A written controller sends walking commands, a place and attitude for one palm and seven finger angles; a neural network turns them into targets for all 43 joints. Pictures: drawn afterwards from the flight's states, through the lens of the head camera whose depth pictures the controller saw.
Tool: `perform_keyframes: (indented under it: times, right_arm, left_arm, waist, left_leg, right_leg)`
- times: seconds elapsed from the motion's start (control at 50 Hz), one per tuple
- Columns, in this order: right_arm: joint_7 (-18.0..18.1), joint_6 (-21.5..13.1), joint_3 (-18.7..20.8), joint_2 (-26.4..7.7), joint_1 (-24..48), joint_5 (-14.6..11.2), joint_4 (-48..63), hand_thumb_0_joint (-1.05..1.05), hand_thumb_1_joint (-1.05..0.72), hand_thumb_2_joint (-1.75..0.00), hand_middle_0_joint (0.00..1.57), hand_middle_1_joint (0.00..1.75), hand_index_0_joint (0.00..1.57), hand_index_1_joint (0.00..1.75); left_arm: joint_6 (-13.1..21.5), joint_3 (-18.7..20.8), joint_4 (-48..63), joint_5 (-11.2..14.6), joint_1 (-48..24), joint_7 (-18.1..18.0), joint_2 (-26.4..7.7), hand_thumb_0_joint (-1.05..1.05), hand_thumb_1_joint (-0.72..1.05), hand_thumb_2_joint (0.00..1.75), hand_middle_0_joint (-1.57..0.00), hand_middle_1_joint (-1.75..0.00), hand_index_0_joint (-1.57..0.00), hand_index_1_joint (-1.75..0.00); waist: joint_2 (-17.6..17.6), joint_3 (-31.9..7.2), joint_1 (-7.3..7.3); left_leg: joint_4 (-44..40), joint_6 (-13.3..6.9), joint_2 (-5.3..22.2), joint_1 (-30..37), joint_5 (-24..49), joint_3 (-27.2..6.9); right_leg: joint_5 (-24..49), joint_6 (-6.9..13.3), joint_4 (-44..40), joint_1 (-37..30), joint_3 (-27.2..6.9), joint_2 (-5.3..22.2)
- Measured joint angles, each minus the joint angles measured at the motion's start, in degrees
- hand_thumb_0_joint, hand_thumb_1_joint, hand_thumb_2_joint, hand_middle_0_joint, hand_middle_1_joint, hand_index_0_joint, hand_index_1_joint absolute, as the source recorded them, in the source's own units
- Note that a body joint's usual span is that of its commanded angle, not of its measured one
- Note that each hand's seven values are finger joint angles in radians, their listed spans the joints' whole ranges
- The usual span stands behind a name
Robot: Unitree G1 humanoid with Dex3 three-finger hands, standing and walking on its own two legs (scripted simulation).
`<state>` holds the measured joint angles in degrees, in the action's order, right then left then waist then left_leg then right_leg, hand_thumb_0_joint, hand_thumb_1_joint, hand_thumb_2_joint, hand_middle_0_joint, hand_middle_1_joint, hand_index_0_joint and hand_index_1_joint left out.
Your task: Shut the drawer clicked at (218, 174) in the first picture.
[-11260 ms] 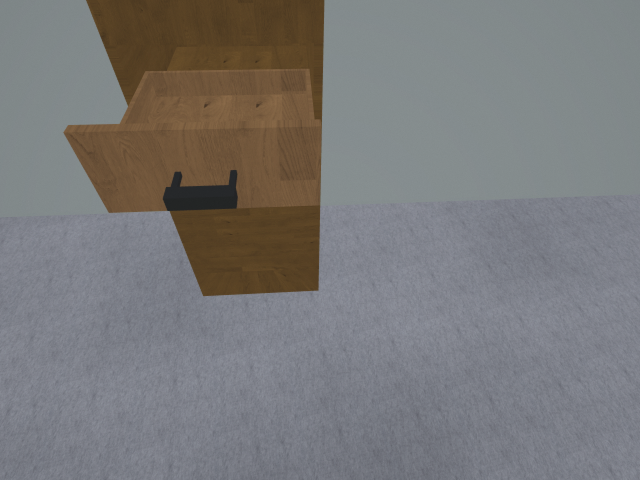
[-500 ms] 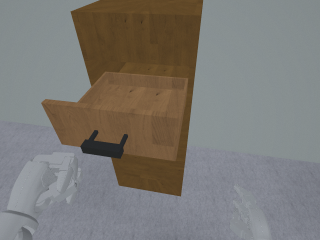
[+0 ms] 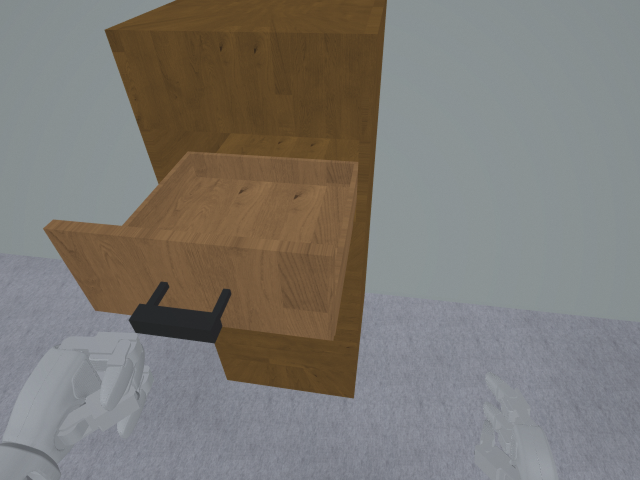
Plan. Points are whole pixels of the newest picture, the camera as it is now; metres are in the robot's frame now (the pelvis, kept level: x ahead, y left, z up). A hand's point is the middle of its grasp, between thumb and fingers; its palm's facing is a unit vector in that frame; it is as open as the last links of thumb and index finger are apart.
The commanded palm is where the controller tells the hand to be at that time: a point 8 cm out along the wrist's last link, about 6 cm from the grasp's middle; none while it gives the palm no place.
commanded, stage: bring the fist close to the handle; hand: left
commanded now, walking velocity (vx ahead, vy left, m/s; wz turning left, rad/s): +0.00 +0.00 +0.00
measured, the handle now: (184, 308) +0.31 +0.22 +0.08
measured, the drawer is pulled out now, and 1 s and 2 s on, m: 0.30 0.30 0.27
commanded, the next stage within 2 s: push the drawer shut in 1.28 s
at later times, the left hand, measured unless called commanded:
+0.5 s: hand (163, 398) +0.17 +0.18 +0.11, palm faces -0.03 -1.00 -0.09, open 3.2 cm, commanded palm +0.14 +0.24 +0.11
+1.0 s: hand (190, 388) +0.20 +0.18 +0.07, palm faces -0.05 -1.00 -0.08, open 3.3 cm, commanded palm +0.17 +0.24 +0.08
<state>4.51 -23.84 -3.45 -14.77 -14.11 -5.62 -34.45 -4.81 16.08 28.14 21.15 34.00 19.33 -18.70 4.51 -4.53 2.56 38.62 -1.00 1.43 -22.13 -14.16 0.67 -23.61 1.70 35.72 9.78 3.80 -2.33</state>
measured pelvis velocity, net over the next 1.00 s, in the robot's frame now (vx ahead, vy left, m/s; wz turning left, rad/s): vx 0.00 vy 0.00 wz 0.00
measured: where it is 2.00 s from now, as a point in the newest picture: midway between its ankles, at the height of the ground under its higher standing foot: outside the picture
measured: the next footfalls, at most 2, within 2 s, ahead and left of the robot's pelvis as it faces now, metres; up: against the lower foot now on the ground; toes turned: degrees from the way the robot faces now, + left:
none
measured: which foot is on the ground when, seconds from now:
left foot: down 0.00-1.00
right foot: down 0.00-1.00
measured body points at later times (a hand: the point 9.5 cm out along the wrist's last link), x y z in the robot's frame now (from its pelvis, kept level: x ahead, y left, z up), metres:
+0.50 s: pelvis +0.01 +0.00 -0.01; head -0.01 -0.02 +0.44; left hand +0.17 +0.24 +0.11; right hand +0.21 -0.22 -0.05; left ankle +0.07 +0.11 -0.72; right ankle -0.04 -0.10 -0.72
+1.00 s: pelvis +0.00 +0.00 -0.02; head +0.01 -0.01 +0.43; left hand +0.20 +0.23 +0.07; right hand +0.16 -0.25 -0.09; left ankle +0.07 +0.11 -0.72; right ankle -0.04 -0.10 -0.72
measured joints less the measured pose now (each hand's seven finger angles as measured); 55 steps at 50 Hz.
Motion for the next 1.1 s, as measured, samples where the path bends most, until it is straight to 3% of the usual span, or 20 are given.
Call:
perform_keyframes:
  times: [0.28,0.54,0.8,0.94,1.1]
  right_arm:
    - [-1.4,2.7,0.7,1.2,2.8,1.3,1.5,0.01,-0.90,-0.90,0.21,0.30,0.20,0.30]
    - [-1.4,6.5,1.3,1.5,1.2,1.9,1.1,0.01,-0.90,-0.90,0.21,0.30,0.20,0.30]
    - [-1.2,8.1,2.6,0.3,-0.3,2.4,-0.2,0.01,-0.90,-0.90,0.21,0.30,0.20,0.30]
    - [-1.4,9.2,2.8,0.5,-0.2,2.5,0.0,0.01,-0.91,-0.90,0.21,0.30,0.20,0.30]
    - [-1.9,10.3,3.0,1.4,-0.1,2.4,1.0,0.01,-0.91,-0.90,0.21,0.30,0.20,0.30]
  left_arm:
    - [7.0,-3.8,-2.0,-2.8,2.8,-0.8,3.4,0.01,0.90,0.90,-1.40,-1.60,-1.40,-1.60]
    - [11.2,-5.0,-8.1,-3.5,-0.1,-2.1,4.0,0.01,0.90,0.90,-1.40,-1.60,-1.40,-1.59]
    - [17.3,-6.1,-15.3,-4.2,-4.6,-3.8,4.0,0.01,0.90,0.90,-1.40,-1.60,-1.40,-1.59]
    - [18.7,-6.6,-18.9,-4.3,-7.1,-4.0,4.3,0.01,0.90,0.90,-1.40,-1.60,-1.40,-1.59]
    - [19.2,-5.8,-16.4,-3.9,-4.6,-4.5,4.1,0.01,0.90,0.90,-1.40,-1.60,-1.40,-1.59]
  waist:
    - [-1.1,-0.3,0.90]
    - [-1.0,0.0,-1.39]
    - [-1.2,1.1,-3.56]
    - [-1.3,0.6,-4.07]
    - [-1.3,-0.7,-3.81]
  left_leg:
    - [1.8,-0.3,-1.1,-2.3,-1.7,-0.5]
    - [3.2,0.1,-0.7,-5.0,-1.6,-0.5]
    - [6.3,0.3,-0.3,-9.5,-1.8,-0.8]
    - [7.7,0.2,-0.3,-11.8,-2.4,-0.3]
    - [8.2,-0.1,-0.3,-11.9,-3.5,0.2]
  right_leg:
    - [-2.1,-0.2,1.7,1.8,0.7,1.0]
    - [-2.5,0.1,4.2,5.0,0.7,0.7]
    - [-3.5,0.4,8.2,9.9,0.9,0.4]
    - [-4.3,0.3,10.2,12.5,0.5,0.5]
    - [-4.9,0.1,10.2,12.5,0.0,0.7]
